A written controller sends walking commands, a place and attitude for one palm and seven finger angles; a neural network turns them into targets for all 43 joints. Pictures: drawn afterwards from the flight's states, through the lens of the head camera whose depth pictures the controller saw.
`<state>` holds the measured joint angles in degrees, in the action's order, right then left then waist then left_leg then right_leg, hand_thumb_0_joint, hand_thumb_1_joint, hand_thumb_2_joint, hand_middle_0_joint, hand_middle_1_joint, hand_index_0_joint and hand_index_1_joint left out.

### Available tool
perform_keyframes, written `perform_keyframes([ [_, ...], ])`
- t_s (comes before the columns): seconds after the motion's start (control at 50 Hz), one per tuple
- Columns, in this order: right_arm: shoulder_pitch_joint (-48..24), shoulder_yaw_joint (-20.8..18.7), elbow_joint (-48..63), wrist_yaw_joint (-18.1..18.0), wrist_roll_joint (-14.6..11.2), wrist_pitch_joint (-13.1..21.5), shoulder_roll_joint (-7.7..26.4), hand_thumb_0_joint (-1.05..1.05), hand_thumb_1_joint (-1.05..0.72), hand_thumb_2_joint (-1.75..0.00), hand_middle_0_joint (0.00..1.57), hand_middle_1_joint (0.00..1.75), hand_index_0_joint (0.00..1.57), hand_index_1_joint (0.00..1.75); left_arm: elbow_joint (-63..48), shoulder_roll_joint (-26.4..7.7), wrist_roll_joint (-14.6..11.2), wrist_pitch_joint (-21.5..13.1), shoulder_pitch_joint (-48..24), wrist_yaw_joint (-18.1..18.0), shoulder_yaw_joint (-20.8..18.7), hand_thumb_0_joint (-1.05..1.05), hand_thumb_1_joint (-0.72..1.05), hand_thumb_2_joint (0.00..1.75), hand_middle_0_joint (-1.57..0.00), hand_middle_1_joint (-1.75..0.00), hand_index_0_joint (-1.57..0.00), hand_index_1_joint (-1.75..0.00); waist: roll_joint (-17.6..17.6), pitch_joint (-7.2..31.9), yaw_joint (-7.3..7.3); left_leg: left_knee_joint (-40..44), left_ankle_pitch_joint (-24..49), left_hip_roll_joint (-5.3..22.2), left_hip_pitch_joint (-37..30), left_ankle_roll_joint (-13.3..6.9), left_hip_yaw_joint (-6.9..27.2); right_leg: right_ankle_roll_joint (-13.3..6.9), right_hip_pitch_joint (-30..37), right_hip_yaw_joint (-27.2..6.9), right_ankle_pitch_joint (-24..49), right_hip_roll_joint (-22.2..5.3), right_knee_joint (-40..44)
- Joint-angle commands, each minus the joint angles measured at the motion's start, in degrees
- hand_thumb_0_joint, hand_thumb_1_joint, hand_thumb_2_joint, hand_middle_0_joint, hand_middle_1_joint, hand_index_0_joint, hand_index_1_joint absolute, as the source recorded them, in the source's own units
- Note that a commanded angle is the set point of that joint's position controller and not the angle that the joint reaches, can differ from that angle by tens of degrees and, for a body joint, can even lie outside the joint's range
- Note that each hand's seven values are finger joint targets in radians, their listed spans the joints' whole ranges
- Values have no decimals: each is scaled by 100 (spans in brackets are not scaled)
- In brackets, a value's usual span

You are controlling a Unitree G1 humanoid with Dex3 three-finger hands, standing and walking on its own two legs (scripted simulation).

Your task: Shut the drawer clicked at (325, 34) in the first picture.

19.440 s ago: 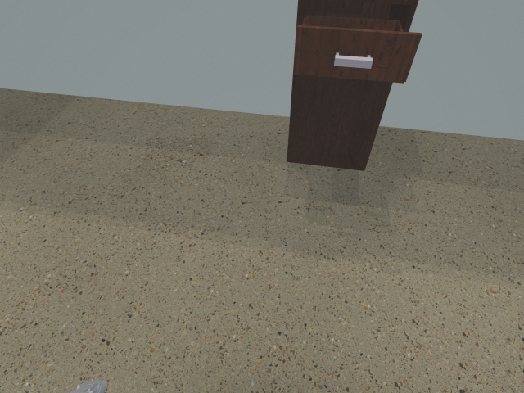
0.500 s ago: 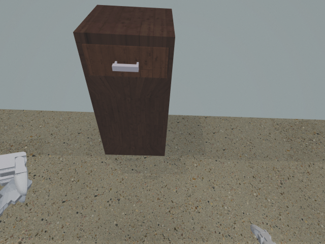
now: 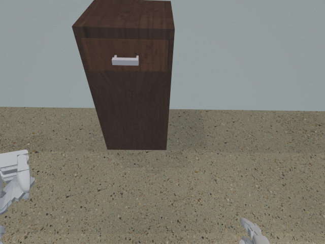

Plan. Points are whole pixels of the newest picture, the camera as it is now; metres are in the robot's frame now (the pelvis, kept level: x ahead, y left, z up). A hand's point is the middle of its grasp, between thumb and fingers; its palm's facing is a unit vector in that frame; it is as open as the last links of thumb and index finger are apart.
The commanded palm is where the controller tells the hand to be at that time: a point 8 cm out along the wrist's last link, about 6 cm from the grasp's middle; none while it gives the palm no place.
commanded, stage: stop stepping back and stand still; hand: left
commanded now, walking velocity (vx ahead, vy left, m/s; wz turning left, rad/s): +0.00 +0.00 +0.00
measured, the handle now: (126, 59) +0.90 +0.23 +0.01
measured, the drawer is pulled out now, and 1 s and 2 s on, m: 0.00 0.00 0.00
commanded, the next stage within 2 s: let the arm hang, fingers relaxed in 0.30 s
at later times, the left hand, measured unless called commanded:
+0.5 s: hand (54, 198) +0.20 +0.26 +0.04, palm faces +0.19 -0.85 -0.49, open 3.2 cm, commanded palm none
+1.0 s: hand out of the picture -0.06 +0.21 -0.16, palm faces +0.06 -0.96 -0.26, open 5.5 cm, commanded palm none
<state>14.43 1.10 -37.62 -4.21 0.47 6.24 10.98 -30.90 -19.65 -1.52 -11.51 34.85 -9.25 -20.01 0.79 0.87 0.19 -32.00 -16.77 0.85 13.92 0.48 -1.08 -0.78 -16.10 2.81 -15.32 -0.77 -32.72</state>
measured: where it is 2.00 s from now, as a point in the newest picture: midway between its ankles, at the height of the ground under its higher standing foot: outside the picture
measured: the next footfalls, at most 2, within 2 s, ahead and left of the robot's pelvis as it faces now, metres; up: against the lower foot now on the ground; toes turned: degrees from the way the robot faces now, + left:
none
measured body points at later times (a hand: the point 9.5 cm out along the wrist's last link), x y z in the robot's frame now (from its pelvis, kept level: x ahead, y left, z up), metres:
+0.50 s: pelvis +0.00 +0.01 +0.00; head +0.01 -0.02 +0.45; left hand +0.19 +0.30 +0.07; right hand +0.18 -0.24 -0.10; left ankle +0.01 +0.13 -0.73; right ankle +0.03 -0.11 -0.73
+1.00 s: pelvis -0.01 +0.01 +0.01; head +0.01 +0.01 +0.46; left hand -0.06 +0.26 -0.14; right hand -0.04 -0.22 -0.15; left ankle +0.01 +0.13 -0.73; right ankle +0.03 -0.11 -0.73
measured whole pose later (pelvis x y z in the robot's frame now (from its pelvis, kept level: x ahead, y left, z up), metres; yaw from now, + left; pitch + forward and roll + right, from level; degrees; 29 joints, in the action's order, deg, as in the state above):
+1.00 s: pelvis -0.01 +0.01 +0.01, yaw +2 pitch -1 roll +0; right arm 19.6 -0.3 -63.1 -0.9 1.1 -1.5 9.8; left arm 65.3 -13.2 0.5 1.7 17.7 -1.0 -1.1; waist -0.7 -4.0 -0.7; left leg -26.8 -12.4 0.2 13.0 -0.1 0.6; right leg -0.7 -13.4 4.6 -10.6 -1.2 -25.3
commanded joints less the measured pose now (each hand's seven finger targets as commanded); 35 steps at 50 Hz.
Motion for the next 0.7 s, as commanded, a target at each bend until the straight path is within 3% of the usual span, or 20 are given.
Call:
perform_keyframes([
  [0.0, -711, -223, 1015, -68, -22, 402, 700, 0, -90, -90, 20, 30, 20, 30, -1242, -976, 52, -470, -227, -82, -642, 0, 90, 90, -140, -160, -140, -160, -684, -60, -30, 1362, 766, 718, 665, -393, 855, 114, 682, -169, 719, -44, 363],
  [0.04, -688, -282, 1015, -30, -30, 413, 725, 0, -90, -90, 20, 30, 20, 30, -1096, -946, 6, -489, -63, -62, -633, 0, 90, 90, -140, -160, -140, -160, -323, 215, -15, 879, 1203, 415, 411, -247, 430, 27, 882, -425, 1342, -223, 679],
  [0.1, -635, -333, 1016, 23, -35, 359, 719, 0, -90, -90, 20, 30, 20, 30, -1073, -927, -38, -509, 97, -51, -638, 0, 90, 90, -140, -160, -140, -160, -108, 467, 27, 528, 1040, 195, 183, -145, 207, -94, 884, -771, 1488, -470, 1005],
  [0.2, -725, -336, 1098, 1, -47, 240, 712, 0, -90, -90, 20, 30, 20, 30, -1152, -994, -80, -467, 269, -59, -696, 0, 90, 90, -140, -160, -140, -160, -115, 457, 27, 653, 1250, 215, -13, -141, 228, -51, 794, -639, 1521, -403, 1060],
  [0.26, -771, -334, 1135, -39, -49, 208, 717, 0, -90, -90, 20, 30, 20, 30, -1229, -1024, -76, -461, 140, -64, -702, 0, 90, 90, -140, -160, -140, -160, -324, 396, 16, 811, 1438, 263, -70, -144, 251, 6, 810, -521, 1587, -297, 1001],
  [0.36, -765, -345, 1161, -60, -64, 183, 727, 0, -90, -90, 20, 30, 20, 30, -1114, -951, -81, -425, 111, -57, -622, 0, 90, 90, -140, -160, -140, -160, -233, 405, 4, 860, 1492, 261, -117, -140, 238, 37, 898, -499, 1698, -270, 1064],
  [0.38, -1100, -690, -195, 515, -109, 365, 1917, 0, -90, -90, 20, 30, 20, 30, 3591, -597, 451, 479, -780, 800, 1476, 0, 90, 90, -140, -160, -140, -160, -338, -106, 210, -80, 2095, 394, 337, -171, 358, -118, 16, -242, 2227, -720, 184],
  [0.4, -649, -666, -87, 522, -140, -9, 1543, 0, -90, -90, 20, 30, 20, 30, 3692, -450, 353, 892, -770, 911, 1284, 0, 90, 90, -136, -156, -136, -156, -342, 325, 92, 37, 2014, 408, 26, -126, 346, -189, -101, -564, 1725, -644, 323],
  [0.42, -500, -570, -80, 515, -69, -138, 1331, 0, -90, -90, 20, 30, 20, 30, 3884, -245, 363, 975, -919, 927, 1338, 0, 90, 90, -132, -151, -132, -151, -158, 377, 75, 79, 1472, 479, 210, -242, 492, -172, -184, -357, 991, -587, 240],
  [0.44, -469, -533, -37, 502, -15, -222, 1290, 0, -90, -90, 20, 30, 20, 30, 4147, -247, 386, 994, -1202, 932, 1408, 0, 90, 90, -128, -147, -128, -147, 337, 334, 53, 114, 1457, 483, 329, -318, 611, -172, -169, -377, 897, -492, 195],
  [0.48, -499, -461, -80, 470, 56, -333, 1337, 0, -90, -90, 20, 30, 20, 30, 4793, -346, 390, 1038, -1571, 932, 1463, 0, 90, 90, -120, -138, -120, -138, 992, 307, 28, 81, 1211, 391, 444, -377, 676, -239, -14, -490, 827, -595, 356],
  [0.52, -458, -437, -266, 439, 91, -444, 1328, 0, -90, -90, 20, 30, 20, 30, 5556, -462, 377, 1084, -1945, 911, 1508, 0, 90, 90, -112, -130, -112, -130, 1184, 303, 58, 6, 1163, 221, 240, -316, 556, -366, 30, -653, 974, -771, 548],
  [0.56, -464, -359, -511, 427, 123, -531, 1229, 0, -90, -90, 20, 30, 20, 30, 6290, -427, 342, 1164, -2195, 873, 1615, 0, 90, 90, -104, -121, -104, -121, 330, 161, 49, 343, 1223, 278, 223, -286, 624, -323, 69, -576, 712, -678, 502],
  [0.6, -567, -282, -772, 407, 131, -561, 1180, 0, -90, -90, 20, 30, 20, 30, 6949, -339, 304, 1201, -2225, 851, 1698, 0, 90, 90, -96, -112, -96, -112, -466, 66, -63, 816, 1026, 428, 433, -318, 805, -170, 387, -495, 307, -464, 554],
  [0.62, -575, -258, -889, 396, 120, -570, 1115, 0, -90, -90, 20, 30, 20, 30, 7261, -316, 295, 1198, -2178, 847, 1718, 0, 90, 90, -92, -108, -92, -108, -659, 30, -99, 919, 849, 416, 488, -313, 808, -146, 511, -513, 213, -449, 662],
  [0.64, -491, -237, -998, 384, 98, -591, 1082, 0, -90, -90, 20, 30, 20, 30, 7521, -342, 293, 1190, -2142, 842, 1744, 0, 90, 90, -88, -104, -88, -104, -502, 39, -109, 941, 718, 417, 503, -289, 795, -143, 634, -505, 139, -452, 799],
  [0.68, -322, -217, -1302, 355, 94, -628, 897, 0, -90, -90, 20, 30, 20, 30, 8010, -178, 249, 1166, -2068, 838, 1783, 0, 90, 90, -80, -95, -80, -95, -697, -36, -78, 1001, 325, 342, 367, -231, 670, -188, 533, -587, -158, -523, 1090],
])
